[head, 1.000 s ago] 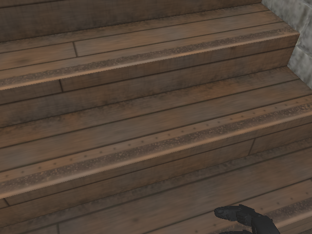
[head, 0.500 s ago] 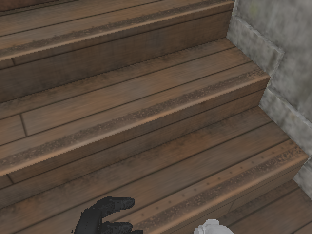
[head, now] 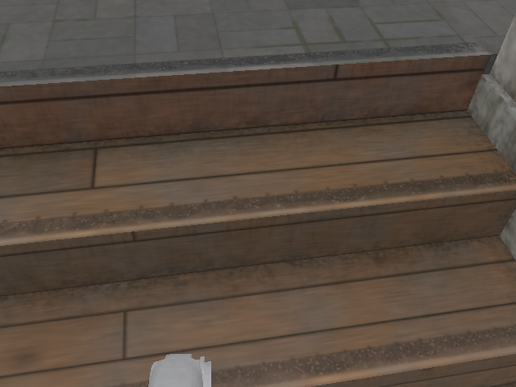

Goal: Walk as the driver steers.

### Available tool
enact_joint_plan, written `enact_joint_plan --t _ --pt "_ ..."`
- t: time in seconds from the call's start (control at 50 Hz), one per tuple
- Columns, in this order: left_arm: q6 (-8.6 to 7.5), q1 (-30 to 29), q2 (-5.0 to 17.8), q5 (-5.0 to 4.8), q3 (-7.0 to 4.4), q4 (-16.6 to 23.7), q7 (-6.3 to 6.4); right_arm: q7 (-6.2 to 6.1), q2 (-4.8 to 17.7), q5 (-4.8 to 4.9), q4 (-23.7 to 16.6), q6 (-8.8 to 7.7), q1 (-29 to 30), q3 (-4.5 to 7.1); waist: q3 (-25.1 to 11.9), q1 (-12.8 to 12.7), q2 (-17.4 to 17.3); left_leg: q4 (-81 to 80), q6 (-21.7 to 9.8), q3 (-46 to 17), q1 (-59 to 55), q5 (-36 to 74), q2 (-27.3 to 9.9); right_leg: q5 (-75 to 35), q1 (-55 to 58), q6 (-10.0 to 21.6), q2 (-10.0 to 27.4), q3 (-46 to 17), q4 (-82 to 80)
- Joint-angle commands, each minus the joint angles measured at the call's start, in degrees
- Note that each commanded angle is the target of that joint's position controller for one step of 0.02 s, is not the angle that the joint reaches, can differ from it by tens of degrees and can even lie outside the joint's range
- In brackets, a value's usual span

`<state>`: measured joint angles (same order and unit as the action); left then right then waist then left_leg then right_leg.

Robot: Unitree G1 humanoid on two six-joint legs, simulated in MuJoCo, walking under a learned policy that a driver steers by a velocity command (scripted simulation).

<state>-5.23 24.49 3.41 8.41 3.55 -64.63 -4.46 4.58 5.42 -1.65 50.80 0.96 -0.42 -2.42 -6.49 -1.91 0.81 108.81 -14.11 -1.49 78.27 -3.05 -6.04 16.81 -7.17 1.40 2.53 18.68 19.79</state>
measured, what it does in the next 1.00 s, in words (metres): climbs, turning left: left foot 0.16 m higher, then right foot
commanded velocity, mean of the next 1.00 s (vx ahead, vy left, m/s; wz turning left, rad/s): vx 0.09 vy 0.00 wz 0.43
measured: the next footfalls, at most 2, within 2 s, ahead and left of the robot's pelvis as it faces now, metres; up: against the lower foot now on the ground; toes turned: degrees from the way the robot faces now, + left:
left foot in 0.08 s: +0.21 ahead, +0.13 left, +0.16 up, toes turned +8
right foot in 0.62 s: +0.24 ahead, -0.08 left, +0.16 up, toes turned +20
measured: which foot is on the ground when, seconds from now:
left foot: up 0.00-0.06, down 0.08-0.64, up 0.66-0.96, down 0.98-1.00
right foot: down 0.00-0.14, up 0.16-0.60, down 0.62-1.00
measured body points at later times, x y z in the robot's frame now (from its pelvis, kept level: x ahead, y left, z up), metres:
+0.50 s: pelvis +0.14 +0.02 +0.15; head +0.15 +0.02 +0.60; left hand +0.29 +0.31 +0.07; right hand +0.32 -0.17 +0.03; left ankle +0.17 +0.13 -0.58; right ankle +0.22 -0.10 -0.42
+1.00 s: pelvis +0.17 -0.01 +0.14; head +0.19 -0.03 +0.59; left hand +0.23 +0.21 +0.03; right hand +0.38 -0.17 +0.01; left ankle +0.16 +0.14 -0.58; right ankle +0.21 -0.10 -0.58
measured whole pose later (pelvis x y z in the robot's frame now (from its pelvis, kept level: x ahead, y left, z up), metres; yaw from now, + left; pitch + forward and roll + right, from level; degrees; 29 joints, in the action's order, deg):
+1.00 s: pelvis +0.17 -0.01 +0.14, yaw +26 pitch +2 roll -1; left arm -5.4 9.6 4.8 -0.6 3.0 -44.8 -6.5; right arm 3.9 11.8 -0.4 47.5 -4.0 -11.4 2.5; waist -1.7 0.6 -4.3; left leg 38.7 4.0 -2.1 25.8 -13.8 -3.0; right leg 20.7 -20.0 2.6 -0.5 7.3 38.8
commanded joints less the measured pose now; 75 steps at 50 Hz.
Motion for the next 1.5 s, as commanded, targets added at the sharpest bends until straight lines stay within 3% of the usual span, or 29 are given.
enact_joint_plan --t 0.02,0.08,0.12,0.16,0.18,0.24,0.3,0.4,0.56,0.6,0.64,0.66,0.68,0.7,0.74,0.78,0.82,0.88,0.94,0.98,1.02,1.04,1.16,1.18,1.24,1.4,1.42,1.44,1.5 --pt "-1.38 -0.7 8.1 -3.83 -1.26 4.1 -0.86 0.94 1.1 0.02 -7.5 1.1 12.9 0.12 4.5 2.3 5.3 -20.4 3.5 9.4 -17.3 -14.8 -0.7 -41.2 -6.7 10.9 14.4 -1.8 -14.4" --pt "-3.56 -0.5 17.5 -4.98 -3.75 5.4 0.5 1.35 3.2 0.53 -7.2 -0.53 4.7 1.35 0.9 5.8 7.4 -37.9 5.9 11.6 -27.9 -15.8 7.9 -77.2 7.6 12.2 16.7 -0.1 -2.8" --pt "-3.72 4.2 15.0 -3.78 -4.73 7.2 1.51 -1.54 9.0 1.15 -6.4 -2.65 -2.4 3.22 -12.0 4.0 2.3 -40.8 -0.5 0.8 -52.7 13.0 7.1 -81.7 0.5 7.3 13.2 -1.2 12.9" --pt "-2.4 -11.0 12.0 -5.0 -5.29 14.7 0.81 -3.76 16.1 -2.22 -4.1 -1.91 -21.0 4.93 -16.9 12.6 -11.9 -72.9 -7.3 -33.9 -74.7 -5.8 -2.9 -8.5 -30.7 1.2 -1.5 -10.7 40.8" --pt "-1.31 -10.9 10.2 -8.12 -5.47 14.1 -0.46 -4.22 20.9 -3.48 -2.8 -2.88 -22.9 7.37 -15.8 12.8 -12.3 -80.9 -5.8 -44.9 -71.7 -9.3 -6.3 -6.9 -37.3 1.1 -2.5 -25.3 62.1" --pt "-1.41 -10.6 7.2 -6.44 -4.57 13.9 1.87 -3.31 12.5 0.0 -0.4 -5.47 -11.1 6.11 -3.5 3.8 -3.1 -74.9 -3.6 -31.2 -52.8 -8.2 -1.8 -12.4 -45.7 2.2 -3.7 -31.6 79.6" --pt "0.25 -11.2 9.3 -6.37 -4.3 15.7 3.1 -2.87 5.1 0.42 -1.4 -4.99 -1.9 3.53 -5.7 -1.4 -1.8 -79.9 -2.0 -23.4 -50.6 4.8 1.2 -4.7 -51.2 4.0 -3.5 -30.6 83.5" --pt "1.83 -19.6 14.8 -6.13 -5.25 19.9 4.45 -2.17 11.5 -1.67 -5.4 -6.63 -4.0 5.29 -8.1 -0.6 0.8 -82.8 0.5 -13.0 -47.8 13.9 2.6 -3.9 -45.7 -4.0 0.3 -22.3 73.6" --pt "3.25 -19.6 13.5 -4.98 -6.0 26.2 5.26 -3.25 12.8 2.56 -13.9 -8.96 -1.3 5.88 0.7 0.9 -5.9 -82.3 0.5 -19.8 -50.2 1.9 1.2 1.8 -21.0 -7.3 0.4 -19.9 33.4" --pt "3.27 -19.4 12.3 -7.38 -5.95 28.2 4.4 -2.81 13.3 3.36 -12.2 -7.76 -5.2 6.31 -0.2 2.3 -8.0 -79.2 -1.3 -24.1 -60.6 4.0 -1.9 0.4 -20.3 -6.3 -2.2 -17.0 15.0" --pt "0.68 -19.4 16.1 -8.2 -7.18 28.4 4.3 -2.41 9.5 2.27 -9.7 -6.01 -16.3 5.64 -5.2 4.9 0.0 -69.2 4.9 -22.2 -59.0 -5.5 4.2 -21.8 -8.0 2.6 2.6 -23.1 7.7" --pt "-0.64 -21.1 22.6 -7.41 -8.69 29.7 3.96 -2.67 6.2 1.0 -12.3 -5.8 -17.8 4.7 -7.9 7.7 16.5 -56.7 13.7 -8.6 -39.1 -25.1 14.8 -45.5 4.9 21.6 16.6 -41.6 7.7" --pt "-1.71 -17.2 23.0 -4.14 -10.12 29.8 3.92 -2.99 13.8 0.6 -13.8 -5.64 -8.9 6.63 -6.9 -0.1 12.9 -37.5 18.5 -8.6 -27.9 -34.2 14.5 -42.4 6.9 27.3 23.3 -55.1 2.5" --pt "-2.44 -17.0 22.3 -3.83 -10.3 29.1 4.33 -4.09 15.8 1.3 -13.8 -4.95 -6.9 7.22 -5.6 -0.9 4.0 -23.9 19.1 -11.7 -25.5 -29.7 13.9 -36.2 3.1 24.0 22.1 -53.4 2.2" --pt "-0.34 -25.6 12.9 -3.96 -6.19 31.3 3.77 -6.48 15.6 0.79 -11.2 -3.39 -8.3 7.3 -1.7 2.1 1.4 -12.5 18.6 -15.3 -26.5 -16.9 13.8 -25.1 -6.6 15.7 14.0 -39.3 1.7" --pt "1.85 -24.1 4.4 -6.85 -2.06 30.4 2.43 -6.62 11.8 -0.09 -12.5 -3.58 -4.5 6.03 -2.8 2.8 -1.8 -20.5 20.3 -13.8 -25.5 -14.0 11.0 -13.1 -4.7 11.0 8.2 -30.5 3.8" --pt "1.48 -22.3 4.1 -8.72 -0.97 30.9 0.86 -5.54 11.7 0.53 -9.8 -4.34 -7.9 6.34 -1.2 2.1 2.2 -30.4 24.0 -11.7 -26.7 -19.1 9.0 -4.9 -2.8 7.7 6.2 -27.6 3.3" --pt "0.36 -14.6 11.4 -10.41 -3.26 26.8 0.26 -3.33 10.1 0.07 -7.8 -5.67 -7.7 6.28 2.5 0.1 2.3 -62.4 26.5 -1.2 -34.5 -23.6 4.8 12.0 -3.1 4.0 4.7 -25.0 1.5" --pt "-0.87 -19.7 12.5 -9.09 -3.89 24.1 -2.27 0.95 9.8 0.75 -6.7 -5.56 -9.0 6.02 5.3 3.5 3.6 -71.8 22.1 3.5 -58.6 -7.9 4.2 18.6 -19.5 3.1 5.9 -25.7 2.1" --pt "-1.66 -21.1 6.1 -9.59 -1.86 24.1 -3.21 -0.36 9.7 1.5 -9.8 -6.86 -5.7 5.25 2.7 4.3 4.5 -78.8 17.0 -1.6 -59.4 0.2 0.2 10.1 -14.1 2.5 9.3 -29.4 4.2" --pt "-3.1 -16.1 10.0 -6.77 -3.81 25.1 0.88 -2.09 13.8 3.49 -14.6 -7.37 5.8 5.83 0.1 -2.9 -1.3 -76.2 7.6 -3.1 -47.3 1.5 1.9 -16.0 -1.4 1.8 4.6 -20.0 9.2" --pt "-2.86 -18.4 12.9 -6.63 -5.02 25.9 1.64 -2.91 12.6 2.49 -14.6 -7.55 3.6 5.66 -2.5 -0.5 2.2 -75.8 7.9 -1.7 -48.0 2.7 1.5 -20.3 0.8 4.9 4.7 -20.0 11.3" --pt "-1.26 -15.7 7.3 -7.96 -5.14 25.7 -0.65 -1.75 9.7 1.92 -10.1 -5.71 -6.9 5.83 2.0 2.1 -0.5 -79.4 11.1 -0.8 -55.6 -5.6 2.7 -6.5 -6.7 3.2 2.8 -18.7 7.7" --pt "0.46 -9.4 8.6 -8.43 -6.32 22.8 4.08 -4.22 7.1 1.08 -8.5 -4.76 -15.7 5.49 -3.3 2.4 4.1 -79.6 12.6 -2.3 -63.0 1.6 0.8 -12.6 -4.2 1.1 2.8 -18.1 6.0" --pt "2.37 -11.0 8.3 -7.64 -6.15 22.0 6.91 -6.86 7.6 0.12 -8.9 -3.79 -13.0 5.38 1.4 1.6 -2.5 -81.8 13.3 -2.4 -62.9 0.4 1.0 -7.2 -5.0 -0.1 2.2 -18.1 4.6" --pt "2.26 -7.9 11.0 -7.12 -7.29 22.6 5.99 -6.51 12.9 0.49 -9.0 -1.87 -20.1 7.85 9.9 2.2 -8.5 -93.3 3.6 -15.4 -62.0 -41.5 -2.8 14.4 -17.1 2.0 -1.8 -15.9 12.0" --pt "0.01 -7.2 12.3 -3.49 -7.59 22.1 3.28 -5.82 12.6 -1.05 -11.4 -3.83 -11.3 7.41 9.4 1.5 -4.1 -95.7 -3.3 -23.2 -59.0 -42.4 -8.1 11.3 -16.5 6.0 -0.9 -17.9 13.9" --pt "-1.06 -6.1 11.3 -3.44 -7.79 22.5 2.63 -5.87 13.0 -0.1 -12.3 -4.42 -8.2 7.0 7.2 -0.3 -5.7 -98.4 -5.2 -25.8 -55.4 -42.3 -9.3 7.8 -10.0 7.3 -1.1 -17.6 14.5" --pt "-1.98 -0.5 10.4 -4.57 -7.64 20.6 2.35 -5.86 11.6 0.56 -11.5 -3.47 -5.9 6.31 7.0 -2.5 -5.5 -94.9 -2.6 -15.6 -53.5 -34.1 -4.9 5.5 0.2 8.6 -1.0 -16.6 3.7"
Keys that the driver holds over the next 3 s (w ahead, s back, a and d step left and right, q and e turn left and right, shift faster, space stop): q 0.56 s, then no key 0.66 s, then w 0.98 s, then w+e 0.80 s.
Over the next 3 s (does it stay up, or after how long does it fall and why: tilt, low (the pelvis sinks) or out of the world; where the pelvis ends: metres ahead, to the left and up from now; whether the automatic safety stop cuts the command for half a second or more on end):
stays up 0.96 0.46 0.57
